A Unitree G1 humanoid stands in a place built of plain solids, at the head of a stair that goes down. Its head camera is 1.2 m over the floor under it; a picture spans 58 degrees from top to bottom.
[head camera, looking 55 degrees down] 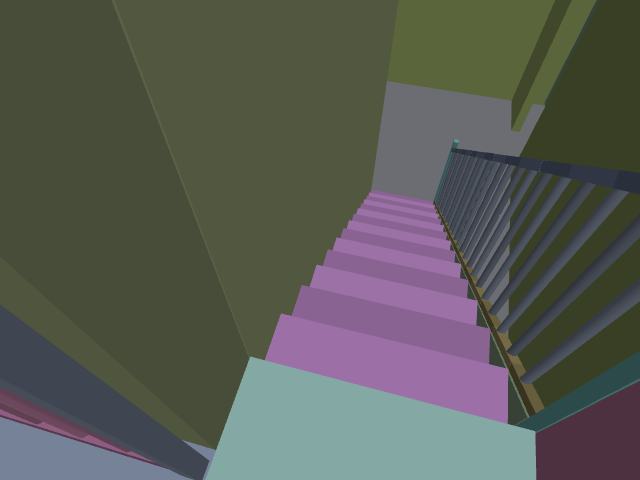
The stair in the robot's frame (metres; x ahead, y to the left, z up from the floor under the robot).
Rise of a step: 0.21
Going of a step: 0.24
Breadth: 0.78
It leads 15 degrees to the right of straight ahead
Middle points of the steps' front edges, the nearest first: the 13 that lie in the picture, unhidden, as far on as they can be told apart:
0.34 -0.18 0.00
0.57 -0.24 -0.21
0.80 -0.30 -0.42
1.03 -0.36 -0.63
1.26 -0.42 -0.84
1.49 -0.48 -1.05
1.73 -0.54 -1.26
1.96 -0.61 -1.47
2.19 -0.67 -1.68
2.42 -0.73 -1.89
2.65 -0.79 -2.10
2.88 -0.85 -2.31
3.12 -0.91 -2.52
